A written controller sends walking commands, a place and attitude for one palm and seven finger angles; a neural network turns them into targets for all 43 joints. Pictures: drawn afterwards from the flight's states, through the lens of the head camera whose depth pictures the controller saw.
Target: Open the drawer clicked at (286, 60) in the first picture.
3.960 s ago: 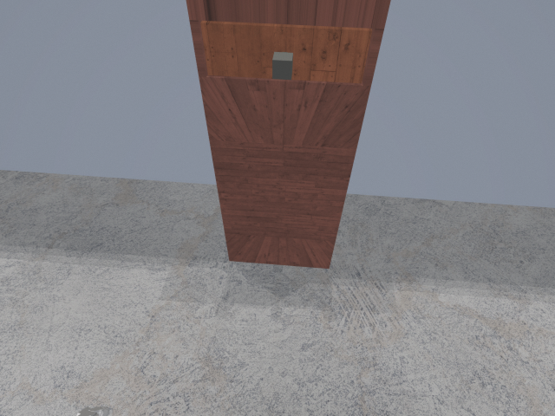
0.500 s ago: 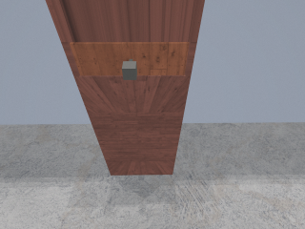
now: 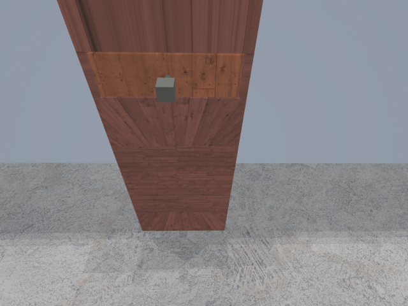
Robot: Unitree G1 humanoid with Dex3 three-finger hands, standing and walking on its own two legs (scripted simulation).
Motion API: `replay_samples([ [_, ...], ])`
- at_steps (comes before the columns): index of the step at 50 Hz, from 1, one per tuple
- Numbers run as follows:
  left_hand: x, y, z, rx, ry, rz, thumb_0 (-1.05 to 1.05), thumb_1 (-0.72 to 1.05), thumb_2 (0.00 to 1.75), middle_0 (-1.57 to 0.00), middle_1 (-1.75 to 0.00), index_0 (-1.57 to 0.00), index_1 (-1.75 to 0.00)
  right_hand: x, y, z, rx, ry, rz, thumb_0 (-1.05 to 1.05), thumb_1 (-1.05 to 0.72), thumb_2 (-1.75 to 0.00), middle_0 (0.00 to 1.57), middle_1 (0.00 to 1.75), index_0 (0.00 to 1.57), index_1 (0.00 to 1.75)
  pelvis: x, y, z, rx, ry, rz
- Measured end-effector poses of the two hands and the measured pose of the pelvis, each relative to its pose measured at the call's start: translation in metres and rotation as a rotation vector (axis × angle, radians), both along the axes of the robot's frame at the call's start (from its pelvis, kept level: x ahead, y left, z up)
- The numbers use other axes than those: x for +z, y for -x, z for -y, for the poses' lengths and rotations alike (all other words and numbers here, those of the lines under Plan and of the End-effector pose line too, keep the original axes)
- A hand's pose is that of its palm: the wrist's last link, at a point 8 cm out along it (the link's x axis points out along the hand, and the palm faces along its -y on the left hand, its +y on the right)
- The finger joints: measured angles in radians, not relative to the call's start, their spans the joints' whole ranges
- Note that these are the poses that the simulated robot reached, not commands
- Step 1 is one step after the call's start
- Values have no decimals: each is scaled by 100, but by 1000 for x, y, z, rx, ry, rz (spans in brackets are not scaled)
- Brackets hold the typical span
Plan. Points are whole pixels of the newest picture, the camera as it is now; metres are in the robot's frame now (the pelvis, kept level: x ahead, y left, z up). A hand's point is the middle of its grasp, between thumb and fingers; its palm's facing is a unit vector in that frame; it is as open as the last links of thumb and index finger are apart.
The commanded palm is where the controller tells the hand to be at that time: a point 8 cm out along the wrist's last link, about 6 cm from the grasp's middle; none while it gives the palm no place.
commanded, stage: come to a stop and stand still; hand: left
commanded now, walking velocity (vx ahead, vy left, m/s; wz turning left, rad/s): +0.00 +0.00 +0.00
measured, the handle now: (166, 85) +0.59 +0.13 +0.13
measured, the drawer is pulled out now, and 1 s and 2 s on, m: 0.00 0.00 0.00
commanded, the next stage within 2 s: look again from close up in 0.06 s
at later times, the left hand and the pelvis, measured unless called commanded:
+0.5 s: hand out of the picture +0.04 +0.18 -0.18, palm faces +0.04 -0.98 -0.22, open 7.3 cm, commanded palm none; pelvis +0.03 +0.01 -0.01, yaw +1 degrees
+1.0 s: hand out of the picture +0.02 +0.16 -0.19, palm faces -0.01 -0.99 -0.17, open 7.4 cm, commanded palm none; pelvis +0.04 +0.00 -0.01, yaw -1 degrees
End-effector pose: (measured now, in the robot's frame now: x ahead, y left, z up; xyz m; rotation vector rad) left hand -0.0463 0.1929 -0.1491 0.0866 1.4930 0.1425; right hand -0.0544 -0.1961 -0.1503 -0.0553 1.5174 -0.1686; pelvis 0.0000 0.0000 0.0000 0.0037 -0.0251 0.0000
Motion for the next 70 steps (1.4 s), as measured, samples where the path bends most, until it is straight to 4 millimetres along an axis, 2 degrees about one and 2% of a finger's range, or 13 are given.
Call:
replay_samples([
  [6,-1,0,6,4,6,-1,0,90,89,-20,-30,-20,-30,-1,-17,3,12,1,37,1,-91,-90,20,30,19,30,0,-3,3,-1,0,-3],
  [12,-3,-10,4,-14,-4,36,0,90,89,-20,-30,-20,-30,-5,-39,10,51,4,83,1,-91,-90,20,30,20,30,-6,-5,2,16,27,-21],
  [22,0,-62,-28,-28,-69,146,0,91,89,-20,-30,-20,-30,-9,-72,10,80,20,154,2,-93,-90,20,30,19,30,-9,-25,-7,17,6,-12],
  [28,2,-84,-37,-44,-82,177,0,91,89,-20,-30,-20,-30,-6,-84,13,86,33,161,2,-93,-90,20,30,20,30,-7,-32,-8,9,-1,-7],
  [33,1,-90,-38,-52,-75,167,0,91,89,-20,-30,-20,-30,-2,-91,15,89,45,160,2,-92,-90,20,30,20,30,-6,-36,-8,4,-2,-8],
  [38,-1,-87,-35,-50,-60,144,0,91,89,-20,-30,-20,-30,1,-97,17,94,55,154,1,-92,-90,20,30,20,30,-5,-38,-8,3,-2,-9],
  [49,-9,-68,-23,-52,-24,46,0,90,89,-20,-30,-20,-30,-1,-99,24,66,70,140,1,-91,-90,20,30,20,30,-9,-43,-1,-17,-16,-24],
  [56,-7,-77,-5,-62,-47,38,0,90,89,-20,-30,-20,-30,-11,-85,48,24,60,101,1,-90,-90,20,30,20,30,-15,-49,24,-27,-19,-36],
  [59,-6,-80,6,-22,-58,67,0,90,89,-20,-30,-20,-30,-12,-86,60,42,52,55,1,-90,-90,20,30,20,30,-15,-58,36,7,-3,-40],
  [62,-4,-79,20,16,-53,73,0,90,89,-20,-30,-20,-30,-6,-102,68,69,53,45,1,-91,-90,20,30,20,30,-11,-66,44,31,3,-45],
  [65,-5,-76,34,34,-32,48,0,90,89,-20,-30,-20,-30,-2,-127,72,89,55,80,1,-91,-90,20,30,19,30,-9,-74,49,46,5,-50],
  [70,-19,-72,53,59,29,-14,0,90,89,-20,-30,-20,-30,-1,-171,82,121,106,153,2,-94,-90,20,30,20,30,-16,-89,53,47,23,-50],
])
